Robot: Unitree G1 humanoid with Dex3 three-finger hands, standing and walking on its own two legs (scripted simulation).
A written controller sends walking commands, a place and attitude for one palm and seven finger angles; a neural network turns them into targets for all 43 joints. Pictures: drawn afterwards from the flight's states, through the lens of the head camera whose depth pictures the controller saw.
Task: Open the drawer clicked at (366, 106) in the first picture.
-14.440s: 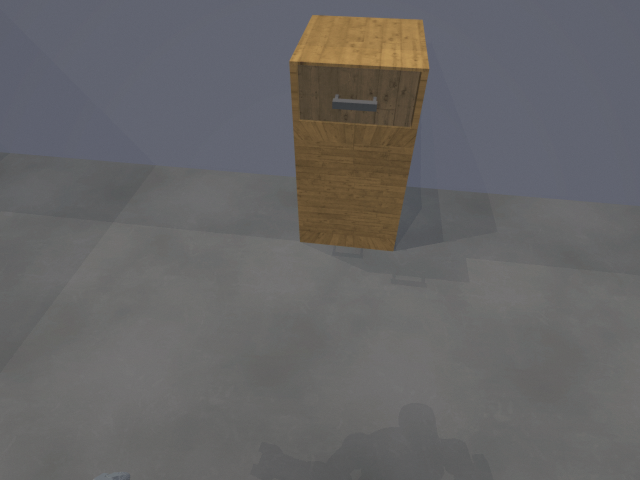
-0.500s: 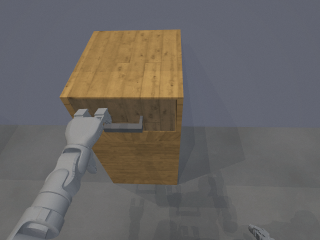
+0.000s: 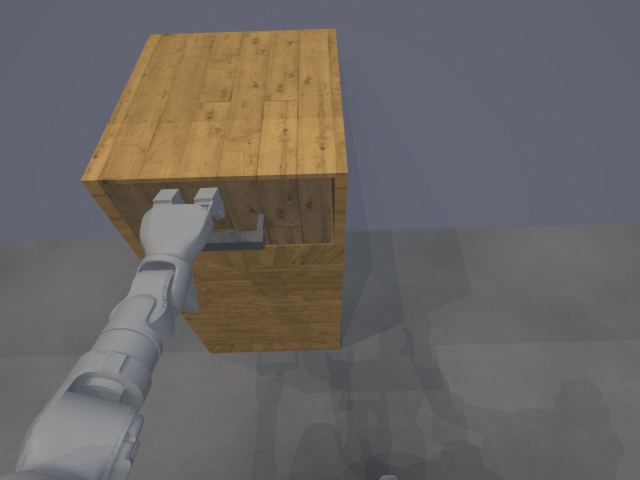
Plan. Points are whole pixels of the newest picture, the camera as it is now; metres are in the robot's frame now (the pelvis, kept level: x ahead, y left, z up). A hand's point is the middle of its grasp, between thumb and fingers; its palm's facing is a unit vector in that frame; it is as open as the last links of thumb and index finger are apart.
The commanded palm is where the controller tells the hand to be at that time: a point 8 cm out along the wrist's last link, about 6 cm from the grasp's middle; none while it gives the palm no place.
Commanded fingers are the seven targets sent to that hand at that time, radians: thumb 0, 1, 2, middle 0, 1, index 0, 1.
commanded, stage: move the hooked fingers above the handle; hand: left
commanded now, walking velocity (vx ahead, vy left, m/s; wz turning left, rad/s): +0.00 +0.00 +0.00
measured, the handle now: (225, 231) +0.51 +0.17 -0.06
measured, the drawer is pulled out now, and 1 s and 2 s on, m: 0.00 0.00 0.00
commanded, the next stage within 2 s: lower the fingers behind the handle in 0.90 s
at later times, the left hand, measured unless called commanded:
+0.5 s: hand (205, 239) +0.46 +0.18 -0.01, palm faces -0.06 -0.02 -1.00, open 13.8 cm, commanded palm +0.44 +0.18 +0.05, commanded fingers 0.00 -0.50 0.30 -0.30 -1.20 -0.30 -1.20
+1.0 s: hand (204, 241) +0.45 +0.18 -0.01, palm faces -0.05 -0.03 -1.00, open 13.8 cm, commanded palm +0.43 +0.18 +0.05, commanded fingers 0.00 -0.50 0.30 -0.30 -1.20 -0.30 -1.20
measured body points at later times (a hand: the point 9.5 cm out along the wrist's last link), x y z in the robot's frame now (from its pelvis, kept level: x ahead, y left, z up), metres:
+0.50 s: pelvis +0.00 +0.00 -0.01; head +0.09 -0.01 +0.43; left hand +0.45 +0.18 +0.04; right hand +0.02 -0.27 -0.15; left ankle -0.03 +0.11 -0.71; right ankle +0.02 -0.12 -0.71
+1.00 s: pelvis +0.01 +0.01 -0.01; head +0.09 -0.01 +0.44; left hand +0.45 +0.18 +0.05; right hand +0.07 -0.26 -0.14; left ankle -0.03 +0.11 -0.71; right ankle +0.02 -0.12 -0.71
